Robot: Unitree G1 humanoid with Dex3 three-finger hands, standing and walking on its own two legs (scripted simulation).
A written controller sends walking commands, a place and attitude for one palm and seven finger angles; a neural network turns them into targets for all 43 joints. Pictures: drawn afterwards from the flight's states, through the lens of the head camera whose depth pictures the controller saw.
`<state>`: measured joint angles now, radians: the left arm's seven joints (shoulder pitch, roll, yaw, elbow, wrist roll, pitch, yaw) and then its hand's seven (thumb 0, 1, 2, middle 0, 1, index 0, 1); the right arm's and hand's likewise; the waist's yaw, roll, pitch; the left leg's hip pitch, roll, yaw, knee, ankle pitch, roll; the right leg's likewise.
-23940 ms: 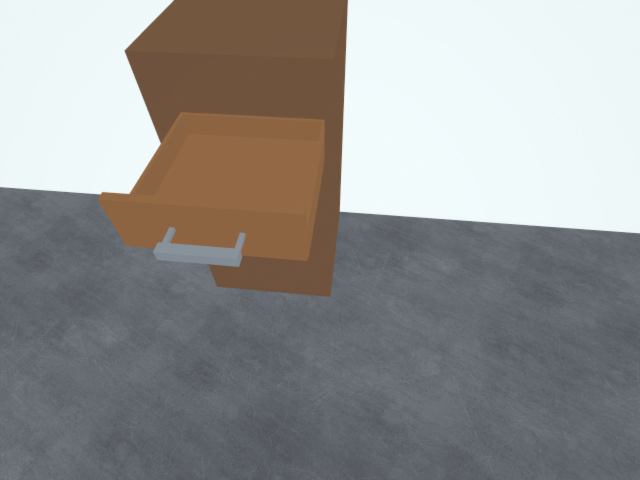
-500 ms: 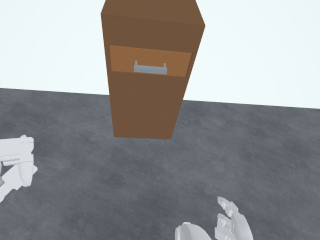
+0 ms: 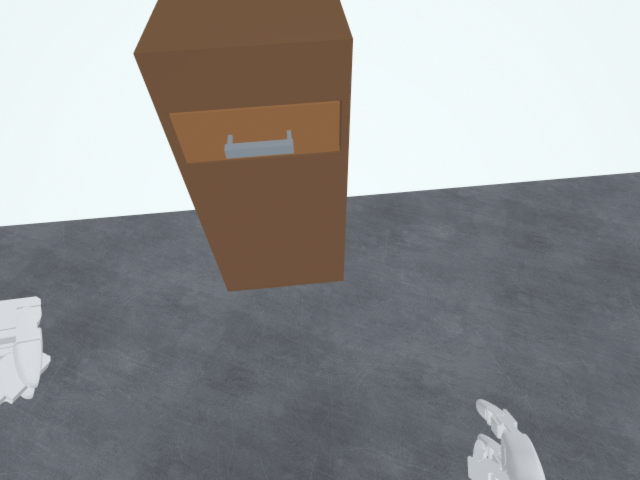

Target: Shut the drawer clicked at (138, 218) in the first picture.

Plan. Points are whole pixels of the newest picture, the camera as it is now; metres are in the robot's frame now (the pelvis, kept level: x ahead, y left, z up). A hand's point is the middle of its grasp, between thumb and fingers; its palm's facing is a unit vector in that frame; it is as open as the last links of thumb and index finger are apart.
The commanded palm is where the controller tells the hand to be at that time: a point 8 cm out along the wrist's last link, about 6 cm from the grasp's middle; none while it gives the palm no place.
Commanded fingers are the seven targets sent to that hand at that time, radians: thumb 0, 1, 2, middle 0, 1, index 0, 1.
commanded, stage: stop stepping back and stand still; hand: left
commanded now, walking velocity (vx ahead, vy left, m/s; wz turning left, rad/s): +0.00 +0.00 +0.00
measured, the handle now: (259, 142) +0.83 +0.17 -0.09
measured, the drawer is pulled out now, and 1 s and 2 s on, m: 0.00 0.00 0.00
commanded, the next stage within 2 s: let the arm hang, fingers relaxed in 0.30 s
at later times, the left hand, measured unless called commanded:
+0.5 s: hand (92, 397) +0.20 +0.26 +0.04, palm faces +0.16 -0.83 -0.53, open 3.1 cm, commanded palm none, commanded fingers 0.00 0.90 0.90 -1.16 -1.34 -1.16 -1.34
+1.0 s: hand out of the picture -0.12 +0.23 -0.16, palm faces +0.08 -0.97 -0.23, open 5.5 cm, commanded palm none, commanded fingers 0.00 0.90 0.90 -0.20 -0.30 -0.20 -0.30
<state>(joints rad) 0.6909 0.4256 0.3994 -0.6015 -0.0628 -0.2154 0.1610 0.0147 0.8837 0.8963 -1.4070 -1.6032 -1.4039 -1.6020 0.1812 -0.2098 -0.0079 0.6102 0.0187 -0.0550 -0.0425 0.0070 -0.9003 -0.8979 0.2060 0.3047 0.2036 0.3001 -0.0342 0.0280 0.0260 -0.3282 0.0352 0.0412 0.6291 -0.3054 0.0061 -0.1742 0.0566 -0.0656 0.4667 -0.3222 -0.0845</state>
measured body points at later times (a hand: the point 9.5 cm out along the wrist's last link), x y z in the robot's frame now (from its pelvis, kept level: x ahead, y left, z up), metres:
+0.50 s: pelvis +0.00 +0.01 -0.01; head +0.02 -0.03 +0.44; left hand +0.19 +0.30 +0.08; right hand +0.19 -0.23 -0.12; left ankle +0.02 +0.13 -0.73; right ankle -0.05 -0.06 -0.74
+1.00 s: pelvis -0.03 +0.05 +0.00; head +0.00 +0.05 +0.45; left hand -0.12 +0.28 -0.14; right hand -0.05 -0.17 -0.16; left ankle +0.02 +0.13 -0.74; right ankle -0.05 -0.06 -0.74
